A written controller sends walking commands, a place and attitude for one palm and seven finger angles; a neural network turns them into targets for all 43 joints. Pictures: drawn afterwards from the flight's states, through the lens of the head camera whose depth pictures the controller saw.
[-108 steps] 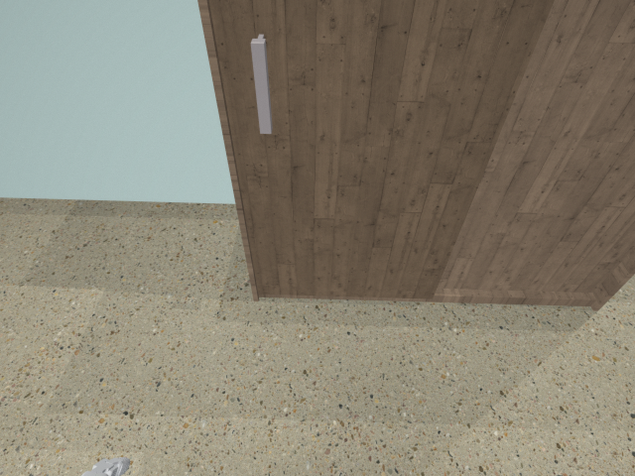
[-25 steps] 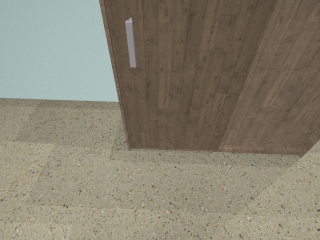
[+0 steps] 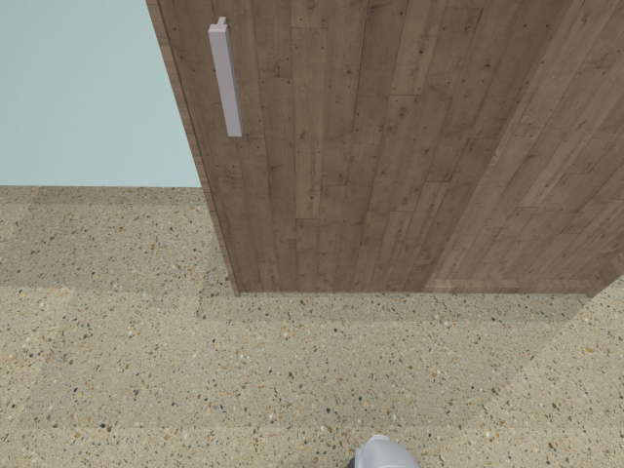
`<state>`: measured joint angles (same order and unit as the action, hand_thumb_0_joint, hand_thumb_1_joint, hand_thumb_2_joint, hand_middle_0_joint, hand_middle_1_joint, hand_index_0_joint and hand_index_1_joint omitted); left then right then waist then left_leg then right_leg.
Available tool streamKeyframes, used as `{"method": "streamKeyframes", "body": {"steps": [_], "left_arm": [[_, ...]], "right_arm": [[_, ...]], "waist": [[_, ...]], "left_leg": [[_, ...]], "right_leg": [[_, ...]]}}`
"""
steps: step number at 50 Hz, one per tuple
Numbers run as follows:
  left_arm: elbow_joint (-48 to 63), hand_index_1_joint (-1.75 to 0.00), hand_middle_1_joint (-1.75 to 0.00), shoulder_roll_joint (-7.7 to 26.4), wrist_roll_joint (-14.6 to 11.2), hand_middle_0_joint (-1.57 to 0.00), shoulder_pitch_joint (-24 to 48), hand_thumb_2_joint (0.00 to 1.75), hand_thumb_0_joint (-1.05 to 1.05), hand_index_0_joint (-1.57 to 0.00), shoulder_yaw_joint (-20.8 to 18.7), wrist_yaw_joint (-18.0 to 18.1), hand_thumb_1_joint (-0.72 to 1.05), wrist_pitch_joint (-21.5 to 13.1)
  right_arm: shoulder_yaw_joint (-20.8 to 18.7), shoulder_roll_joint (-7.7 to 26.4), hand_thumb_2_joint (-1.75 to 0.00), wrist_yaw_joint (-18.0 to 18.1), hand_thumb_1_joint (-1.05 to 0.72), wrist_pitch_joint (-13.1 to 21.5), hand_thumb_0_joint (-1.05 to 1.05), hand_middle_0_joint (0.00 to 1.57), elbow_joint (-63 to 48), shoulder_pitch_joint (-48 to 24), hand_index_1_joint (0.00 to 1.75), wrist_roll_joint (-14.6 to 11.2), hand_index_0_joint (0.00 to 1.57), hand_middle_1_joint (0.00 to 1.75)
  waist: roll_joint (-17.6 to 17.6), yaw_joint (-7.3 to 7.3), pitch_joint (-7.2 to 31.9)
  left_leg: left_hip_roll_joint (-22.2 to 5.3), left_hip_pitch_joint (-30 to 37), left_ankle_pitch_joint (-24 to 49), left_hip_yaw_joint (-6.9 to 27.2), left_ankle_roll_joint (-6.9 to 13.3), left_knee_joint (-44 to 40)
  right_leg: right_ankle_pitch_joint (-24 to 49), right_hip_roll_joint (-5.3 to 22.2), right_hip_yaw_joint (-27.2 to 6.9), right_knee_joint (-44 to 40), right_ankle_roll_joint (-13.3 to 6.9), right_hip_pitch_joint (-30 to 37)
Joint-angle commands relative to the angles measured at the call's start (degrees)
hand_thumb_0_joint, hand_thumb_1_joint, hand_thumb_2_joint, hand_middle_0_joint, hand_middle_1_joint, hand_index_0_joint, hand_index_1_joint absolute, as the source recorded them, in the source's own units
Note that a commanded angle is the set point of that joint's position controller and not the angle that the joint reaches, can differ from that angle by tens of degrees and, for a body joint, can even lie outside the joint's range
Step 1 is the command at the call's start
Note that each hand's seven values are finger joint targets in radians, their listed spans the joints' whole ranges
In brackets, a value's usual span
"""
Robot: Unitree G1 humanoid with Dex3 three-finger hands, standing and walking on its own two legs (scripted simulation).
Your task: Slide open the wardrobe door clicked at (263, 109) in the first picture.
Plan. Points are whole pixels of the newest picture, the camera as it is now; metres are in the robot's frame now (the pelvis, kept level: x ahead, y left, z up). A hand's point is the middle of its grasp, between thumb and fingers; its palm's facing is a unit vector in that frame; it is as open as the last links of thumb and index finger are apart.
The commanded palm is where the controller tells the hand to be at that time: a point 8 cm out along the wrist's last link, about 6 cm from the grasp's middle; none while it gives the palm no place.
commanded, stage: take the last steps up to it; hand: left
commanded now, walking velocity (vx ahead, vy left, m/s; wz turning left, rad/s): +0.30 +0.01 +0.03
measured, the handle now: (229, 79) +0.71 +0.16 +0.10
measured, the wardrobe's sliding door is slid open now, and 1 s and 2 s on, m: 0.00 0.00 0.00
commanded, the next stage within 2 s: come to a stop and stand still in 0.40 s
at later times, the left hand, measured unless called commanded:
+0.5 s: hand out of the picture +0.15 +0.17 -0.19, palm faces +0.16 -0.98 -0.15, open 7.3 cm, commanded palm none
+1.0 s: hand (228, 387) +0.26 +0.14 -0.16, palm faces +0.08 -0.95 -0.30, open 7.4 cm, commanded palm none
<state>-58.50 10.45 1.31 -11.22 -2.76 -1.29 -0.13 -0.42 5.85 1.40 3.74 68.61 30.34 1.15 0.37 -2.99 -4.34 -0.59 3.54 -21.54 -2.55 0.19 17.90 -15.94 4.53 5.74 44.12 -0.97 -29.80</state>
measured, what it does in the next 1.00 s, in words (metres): walks ahead: right foot, then left foot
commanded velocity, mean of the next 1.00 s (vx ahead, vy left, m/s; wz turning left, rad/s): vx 0.01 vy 0.02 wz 0.01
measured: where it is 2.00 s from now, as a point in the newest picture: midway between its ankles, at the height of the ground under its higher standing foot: outside the picture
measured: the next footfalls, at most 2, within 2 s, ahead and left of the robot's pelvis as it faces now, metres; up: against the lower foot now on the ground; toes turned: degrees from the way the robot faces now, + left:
right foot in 0.08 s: +0.18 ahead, -0.12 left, +0.00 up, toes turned -7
left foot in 0.48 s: +0.28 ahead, +0.11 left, +0.00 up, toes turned +11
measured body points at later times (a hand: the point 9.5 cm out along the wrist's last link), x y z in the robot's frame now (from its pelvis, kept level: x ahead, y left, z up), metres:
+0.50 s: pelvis +0.18 +0.00 -0.01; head +0.18 +0.02 +0.44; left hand +0.14 +0.22 -0.17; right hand +0.29 -0.22 -0.14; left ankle +0.24 +0.11 -0.74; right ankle +0.14 -0.12 -0.73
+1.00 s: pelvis +0.21 -0.06 -0.01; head +0.24 -0.10 +0.44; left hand +0.26 +0.19 -0.14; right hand +0.27 -0.30 -0.18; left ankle +0.22 +0.09 -0.71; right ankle +0.25 -0.15 -0.74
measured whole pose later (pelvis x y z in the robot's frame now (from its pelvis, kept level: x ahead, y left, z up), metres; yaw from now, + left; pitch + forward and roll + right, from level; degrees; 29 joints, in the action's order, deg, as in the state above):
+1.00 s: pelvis +0.21 -0.06 -0.01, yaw +2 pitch -2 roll +2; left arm -56.4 9.1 2.0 -12.3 -2.8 1.7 1.1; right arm -5.0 11.8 1.2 -3.7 59.1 10.4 0.9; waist -3.2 -0.4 -4.8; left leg -2.8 -21.7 -27.1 -2.1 -1.6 48.2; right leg -17.3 2.4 4.2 37.1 -2.0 -18.0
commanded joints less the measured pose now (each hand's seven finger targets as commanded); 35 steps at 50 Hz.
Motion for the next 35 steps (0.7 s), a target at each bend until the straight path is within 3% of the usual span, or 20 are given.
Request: {"method": "streamKeyframes", "body": {"steps": [1,2,3,4,5,6,7,8,11,13,19,21,23,24,25,26,27,29,31,35], "left_arm": [[2.9,-0.30,-0.30,2.2,-0.2,-0.20,-2.7,0.90,0.00,-0.20,-0.8,0.0,0.90,-2.3],[0.9,-0.30,-0.30,4.3,0.1,-0.20,-9.6,0.90,0.00,-0.20,-1.5,0.4,0.90,-2.8],[-1.4,-0.30,-0.30,8.5,0.5,-0.20,-17.3,0.90,0.00,-0.20,-2.7,1.0,0.90,-3.6],[-2.6,-0.30,-0.30,14.4,0.5,-0.20,-23.2,0.90,0.00,-0.20,-4.3,1.8,0.90,-4.0],[-2.9,-0.30,-0.30,14.6,-0.7,-0.20,-21.7,0.90,0.00,-0.20,-4.3,2.0,0.90,-3.5],[-1.7,-0.30,-0.30,12.6,-0.7,-0.20,-15.6,0.90,0.00,-0.20,-3.8,2.0,0.90,-3.3],[-0.7,-0.30,-0.30,9.3,-0.7,-0.20,-11.5,0.90,0.00,-0.20,-3.1,2.5,0.90,-3.1],[0.2,-0.30,-0.30,7.2,-0.3,-0.20,-8.1,0.90,0.00,-0.20,-2.2,2.6,0.90,-3.3],[0.6,-0.30,-0.30,3.6,0.3,-0.20,-5.4,0.90,0.00,-0.20,-0.8,2.7,0.90,-3.7],[0.5,-0.30,-0.30,4.1,0.5,-0.20,-5.1,0.90,0.00,-0.20,-0.7,2.7,0.90,-3.9],[-0.4,-0.30,-0.30,6.6,0.4,-0.20,-8.8,0.90,0.00,-0.20,-1.4,2.1,0.90,-3.8],[-0.7,-0.30,-0.30,6.9,0.3,-0.20,-9.3,0.90,0.00,-0.20,-1.6,2.2,0.90,-3.5],[-1.0,-0.30,-0.30,5.5,0.0,-0.20,-10.1,0.90,0.00,-0.20,-1.4,2.2,0.90,-2.9],[-0.3,-0.30,-0.30,2.8,-0.4,-0.20,-11.7,0.90,0.00,-0.20,-1.0,1.9,0.90,-2.7],[0.8,-0.30,-0.30,1.0,-0.4,-0.20,-11.1,0.90,0.00,-0.20,-0.4,1.9,0.90,-2.8],[1.0,-0.30,-0.30,2.1,-0.1,-0.20,-9.6,0.90,0.00,-0.20,-0.3,2.3,0.90,-2.5],[-0.5,-0.30,-0.30,1.3,0.0,-0.20,-9.2,0.90,0.00,-0.20,-0.2,2.8,0.90,-1.9],[-2.7,-0.30,-0.30,0.1,-0.5,-0.20,-11.5,0.90,0.00,-0.20,0.2,2.9,0.90,-1.2],[-3.3,-0.30,-0.30,0.1,-0.6,-0.20,-13.2,0.90,0.00,-0.20,0.4,3.3,0.90,0.1],[-0.6,-0.30,-0.30,2.6,0.0,-0.20,-10.4,0.90,0.00,-0.20,-1.0,3.2,0.90,2.3]], "right_arm": [[-2.4,11.2,-0.90,1.1,-0.90,0.9,0.00,0.20,-1.9,0.7,0.30,-0.3,0.20,0.30],[-2.5,10.9,-0.90,0.9,-0.90,0.9,0.00,0.20,-1.9,0.5,0.30,-0.5,0.20,0.30],[-2.3,9.3,-0.90,0.3,-0.90,0.9,0.00,0.20,-2.5,1.0,0.30,-0.9,0.20,0.30],[-1.9,5.9,-0.90,0.0,-0.90,1.1,0.00,0.20,-4.0,4.3,0.30,-1.4,0.20,0.30],[-2.4,6.9,-0.90,0.1,-0.90,0.5,0.00,0.20,-4.8,0.5,0.30,-1.1,0.20,0.30],[-2.7,6.2,-0.90,-0.2,-0.90,0.3,0.00,0.20,-5.0,-1.6,0.30,-1.0,0.20,0.30],[-2.9,5.5,-0.90,-0.5,-0.90,0.0,0.00,0.20,-5.6,-5.0,0.30,-0.6,0.20,0.30],[-2.6,4.4,-0.90,-0.7,-0.90,-0.5,0.00,0.20,-5.7,-5.4,0.30,-0.1,0.20,0.30],[-2.5,2.5,-0.90,-0.9,-0.90,-2.5,0.00,0.20,-5.5,-3.4,0.30,0.4,0.20,0.30],[-2.5,1.8,-0.90,-1.4,-0.90,-3.1,0.00,0.20,-6.6,-3.9,0.30,0.2,0.20,0.30],[-2.5,3.6,-0.90,-2.3,-0.90,-1.8,0.00,0.20,-11.0,-12.9,0.30,0.1,0.20,0.30],[-2.5,4.7,-0.90,-2.2,-0.90,-1.2,0.00,0.20,-11.3,-13.1,0.30,0.1,0.20,0.30],[-2.8,7.0,-0.90,-1.8,-0.90,-0.3,0.00,0.20,-9.6,-7.5,0.30,0.2,0.20,0.30],[-3.9,11.9,-0.90,-1.2,-0.90,0.2,0.00,0.20,-8.8,-2.8,0.30,0.7,0.20,0.30],[-4.3,15.5,-0.90,-0.6,-0.90,-0.3,0.00,0.20,-8.3,0.2,0.30,0.5,0.20,0.30],[-3.6,14.1,-0.90,-0.1,-0.90,-1.1,0.00,0.20,-8.8,-2.4,0.30,0.4,0.20,0.30],[-2.5,10.8,-0.90,0.6,-0.90,-0.9,0.00,0.20,-9.4,-7.1,0.30,0.3,0.20,0.30],[-1.1,8.6,-0.90,1.3,-0.90,-0.6,0.00,0.20,-10.9,-13.9,0.30,0.0,0.20,0.30],[-1.9,9.2,-0.90,1.8,-0.90,-1.0,0.00,0.20,-10.9,-15.7,0.30,-0.3,0.20,0.30],[-3.9,12.6,-0.90,2.3,-0.90,-3.1,0.00,0.20,-10.8,-15.0,0.30,-0.4,0.20,0.30]], "waist": [[-6.6,4.72,-0.1],[-3.1,7.85,3.9],[3.5,10.95,8.6],[17.0,11.10,16.5],[11.4,10.55,13.8],[9.0,8.49,7.5],[3.3,7.32,2.5],[3.8,5.01,-0.3],[3.3,1.19,-2.3],[4.9,0.16,-2.5],[6.0,2.97,-0.9],[4.6,2.71,0.4],[-2.4,0.46,3.2],[-13.6,-0.86,6.2],[-20.9,-1.20,6.7],[-12.5,-0.43,4.7],[-13.0,1.22,3.1],[-6.2,3.84,2.7],[-5.7,4.21,5.3],[-7.8,2.41,6.3]], "left_leg": [[-11.5,-8.0,42.3,3.4,7.6,4.7],[-9.8,-10.9,41.2,2.5,5.9,13.2],[-6.9,-20.9,28.1,0.3,3.6,27.1],[1.5,-32.4,-6.2,-2.1,1.4,47.3],[-0.5,-35.2,-11.1,3.4,2.6,57.2],[-3.4,-37.4,-6.0,3.4,2.9,60.1],[-5.4,-37.5,-1.9,3.5,2.9,59.3],[-7.1,-35.8,0.1,3.9,2.4,57.3],[-7.6,-30.2,2.1,1.7,0.5,49.0],[-7.5,-27.7,4.2,0.3,-0.1,41.9],[-5.2,-25.9,7.3,-3.1,-0.5,24.4],[-4.2,-22.1,7.8,-3.9,-0.4,18.2],[-3.4,-10.7,11.4,-3.6,-0.1,9.5],[-12.8,-3.3,16.1,9.5,3.7,4.1],[-22.9,1.0,26.3,21.9,9.7,-1.1],[-24.2,-3.0,30.0,20.5,12.4,-0.8],[-21.5,-8.9,38.9,16.2,10.7,-1.1],[-18.6,-12.9,53.4,7.8,8.9,0.8],[-17.3,-10.0,58.5,4.1,8.2,2.2],[-19.4,-6.8,60.6,4.3,9.7,3.7]], "right_leg": [[5.5,-3.9,2.9,-9.5,-1.8,14.4],[8.6,-4.3,2.2,-13.1,-2.2,24.5],[6.5,3.2,-5.9,-15.1,-4.8,38.1],[4.5,20.9,-31.8,-23.0,-11.3,46.6],[-2.0,23.2,-36.6,-29.1,-12.8,40.6],[-10.0,21.2,-32.1,-31.1,-12.2,33.7],[-10.0,19.6,-27.7,-32.1,-10.7,25.3],[-7.4,17.9,-22.6,-32.2,-9.9,17.9],[0.6,14.0,-10.5,-34.0,-8.1,7.7],[2.1,12.4,-6.8,-34.9,-8.2,4.8],[4.3,11.3,-6.3,-31.8,-8.5,12.4],[5.1,11.1,-6.3,-28.4,-7.9,14.8],[6.1,6.6,-2.2,-16.6,-5.1,12.8],[-1.4,0.6,2.1,-3.2,-1.9,6.0],[-19.6,-4.3,3.7,10.8,0.4,-3.0],[-19.8,-1.9,-1.5,15.6,-0.2,-3.1],[-16.3,0.3,-4.1,15.2,0.6,-0.4],[-11.6,1.5,-5.6,10.1,2.2,6.5],[-7.6,0.7,-4.7,4.7,3.2,8.7],[-8.0,-1.4,-4.1,7.6,2.9,5.8]]}}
